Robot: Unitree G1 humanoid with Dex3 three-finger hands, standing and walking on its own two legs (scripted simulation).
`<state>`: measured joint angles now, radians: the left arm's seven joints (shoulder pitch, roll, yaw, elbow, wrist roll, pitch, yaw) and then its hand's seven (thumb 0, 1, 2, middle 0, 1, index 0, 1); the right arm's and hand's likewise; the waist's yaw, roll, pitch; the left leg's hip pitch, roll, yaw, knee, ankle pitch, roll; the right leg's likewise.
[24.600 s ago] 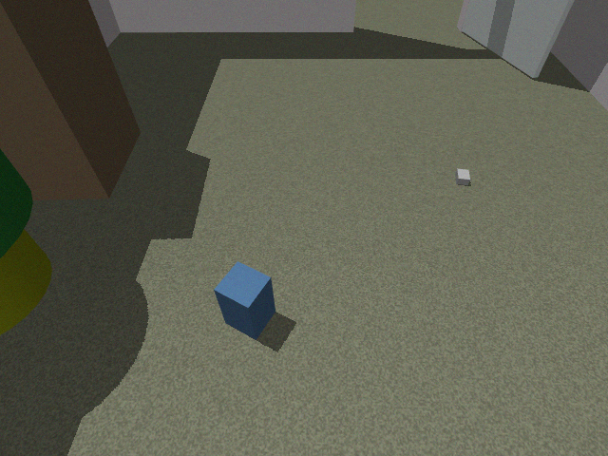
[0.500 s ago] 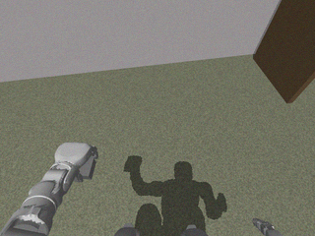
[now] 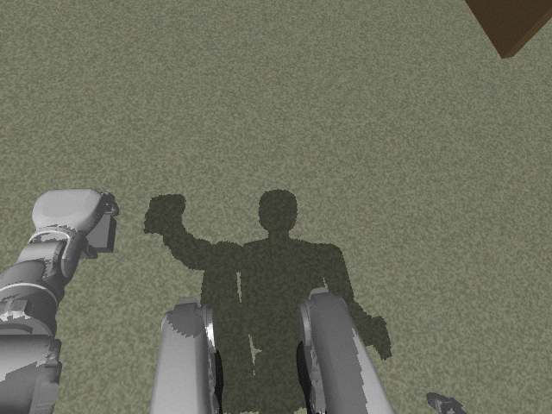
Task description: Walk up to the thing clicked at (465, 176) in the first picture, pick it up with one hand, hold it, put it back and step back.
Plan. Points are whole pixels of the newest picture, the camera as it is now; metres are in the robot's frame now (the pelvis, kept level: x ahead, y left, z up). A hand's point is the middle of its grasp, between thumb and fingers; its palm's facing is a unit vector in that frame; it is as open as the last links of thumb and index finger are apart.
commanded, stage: crouch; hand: left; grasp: from above
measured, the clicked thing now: (87, 234) +0.42 +0.29 -0.17
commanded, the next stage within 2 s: lower in 0.90 s
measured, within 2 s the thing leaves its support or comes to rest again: neither
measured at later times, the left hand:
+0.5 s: hand (101, 245) +0.43 +0.30 -0.27, palm faces -0.45 +0.00 -0.89, open 8.3 cm
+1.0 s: hand (107, 250) +0.43 +0.31 -0.33, palm faces -0.46 -0.01 -0.89, open 8.2 cm
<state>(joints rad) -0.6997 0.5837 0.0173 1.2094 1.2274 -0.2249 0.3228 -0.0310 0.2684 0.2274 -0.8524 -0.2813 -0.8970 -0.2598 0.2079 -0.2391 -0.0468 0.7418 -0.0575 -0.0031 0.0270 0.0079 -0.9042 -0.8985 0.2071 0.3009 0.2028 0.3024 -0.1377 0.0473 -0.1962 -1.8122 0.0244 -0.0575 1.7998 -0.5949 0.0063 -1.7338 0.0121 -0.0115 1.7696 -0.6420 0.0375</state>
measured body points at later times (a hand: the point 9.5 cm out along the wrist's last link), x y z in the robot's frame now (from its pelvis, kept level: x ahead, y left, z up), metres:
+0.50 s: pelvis -0.01 -0.01 -0.11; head +0.22 +0.05 +0.27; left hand +0.44 +0.30 -0.21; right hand +0.07 -0.29 -0.23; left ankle +0.08 +0.12 -0.48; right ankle +0.07 -0.14 -0.48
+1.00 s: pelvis -0.02 -0.01 -0.18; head +0.21 +0.05 +0.21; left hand +0.45 +0.31 -0.27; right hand +0.04 -0.29 -0.29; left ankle +0.08 +0.12 -0.48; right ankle +0.07 -0.14 -0.48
